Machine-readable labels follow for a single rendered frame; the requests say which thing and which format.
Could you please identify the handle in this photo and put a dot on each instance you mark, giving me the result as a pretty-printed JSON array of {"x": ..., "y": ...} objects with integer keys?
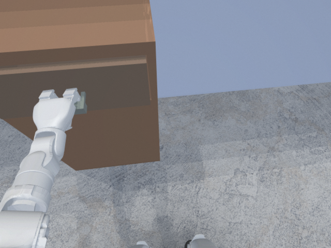
[{"x": 81, "y": 107}]

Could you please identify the left robot hand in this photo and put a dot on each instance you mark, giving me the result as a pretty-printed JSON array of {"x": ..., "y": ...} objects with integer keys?
[{"x": 54, "y": 112}]

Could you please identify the right robot shin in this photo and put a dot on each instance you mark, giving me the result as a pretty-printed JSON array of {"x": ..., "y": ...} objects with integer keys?
[{"x": 198, "y": 237}]

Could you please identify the left robot shin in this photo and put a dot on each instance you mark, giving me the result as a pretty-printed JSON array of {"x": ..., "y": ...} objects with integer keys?
[{"x": 142, "y": 242}]

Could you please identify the cabinet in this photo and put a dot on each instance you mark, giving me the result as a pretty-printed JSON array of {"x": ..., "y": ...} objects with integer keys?
[{"x": 44, "y": 31}]

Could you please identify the left robot forearm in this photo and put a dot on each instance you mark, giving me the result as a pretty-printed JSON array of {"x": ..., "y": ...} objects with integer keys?
[{"x": 32, "y": 185}]

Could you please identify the drawer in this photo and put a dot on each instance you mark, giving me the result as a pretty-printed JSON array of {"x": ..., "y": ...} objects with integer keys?
[{"x": 109, "y": 83}]

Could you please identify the robot shin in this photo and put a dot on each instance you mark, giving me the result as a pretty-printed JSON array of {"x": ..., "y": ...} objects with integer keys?
[
  {"x": 198, "y": 237},
  {"x": 142, "y": 242}
]

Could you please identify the left robot upper arm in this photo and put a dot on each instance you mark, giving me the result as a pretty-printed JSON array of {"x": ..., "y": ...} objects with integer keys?
[{"x": 23, "y": 229}]

